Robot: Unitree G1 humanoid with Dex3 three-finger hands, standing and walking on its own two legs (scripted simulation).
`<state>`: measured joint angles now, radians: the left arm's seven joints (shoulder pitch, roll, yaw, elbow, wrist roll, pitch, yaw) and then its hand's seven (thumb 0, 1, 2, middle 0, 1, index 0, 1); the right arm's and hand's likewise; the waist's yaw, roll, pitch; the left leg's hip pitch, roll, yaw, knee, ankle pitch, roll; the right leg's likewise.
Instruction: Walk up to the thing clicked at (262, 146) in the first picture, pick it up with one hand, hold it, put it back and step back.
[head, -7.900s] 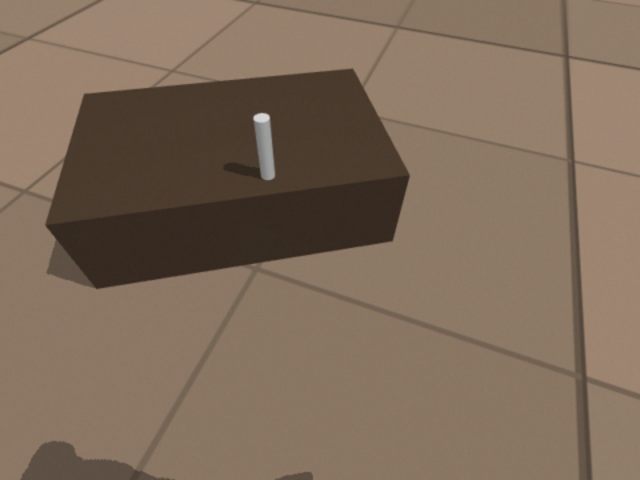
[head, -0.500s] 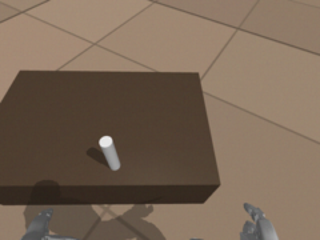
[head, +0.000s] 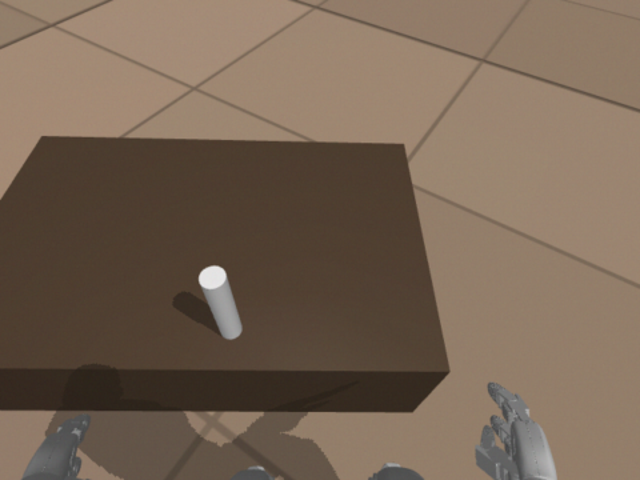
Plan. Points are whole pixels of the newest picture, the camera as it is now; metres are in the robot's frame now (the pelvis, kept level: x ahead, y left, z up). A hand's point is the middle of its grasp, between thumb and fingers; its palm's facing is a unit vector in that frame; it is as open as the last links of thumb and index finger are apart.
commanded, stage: go down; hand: left
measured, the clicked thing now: (223, 306) +0.45 +0.19 -0.24
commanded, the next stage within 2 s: none
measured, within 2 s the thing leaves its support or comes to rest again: neither
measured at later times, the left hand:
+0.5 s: hand (79, 442) +0.18 +0.29 -0.06, palm faces +0.12 -0.94 -0.33, open 17.2 cm
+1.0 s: hand (49, 336) +0.29 +0.35 -0.01, palm faces +0.16 -0.97 -0.18, open 17.5 cm
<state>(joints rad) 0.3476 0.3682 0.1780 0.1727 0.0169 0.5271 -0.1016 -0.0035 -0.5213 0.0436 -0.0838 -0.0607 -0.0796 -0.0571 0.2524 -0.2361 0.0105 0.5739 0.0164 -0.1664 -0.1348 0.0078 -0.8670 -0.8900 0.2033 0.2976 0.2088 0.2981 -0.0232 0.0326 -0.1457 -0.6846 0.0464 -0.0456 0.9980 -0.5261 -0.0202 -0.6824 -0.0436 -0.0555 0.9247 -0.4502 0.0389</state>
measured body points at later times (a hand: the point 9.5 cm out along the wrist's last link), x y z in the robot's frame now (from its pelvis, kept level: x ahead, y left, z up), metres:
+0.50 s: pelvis -0.02 +0.00 -0.01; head +0.02 +0.01 +0.44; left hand +0.17 +0.34 -0.04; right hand +0.14 -0.26 -0.08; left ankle -0.02 +0.13 -0.68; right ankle +0.00 -0.15 -0.68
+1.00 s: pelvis -0.02 +0.00 -0.01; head +0.05 +0.02 +0.44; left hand +0.28 +0.40 +0.00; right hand +0.05 -0.28 -0.10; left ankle -0.02 +0.13 -0.68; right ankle +0.00 -0.15 -0.68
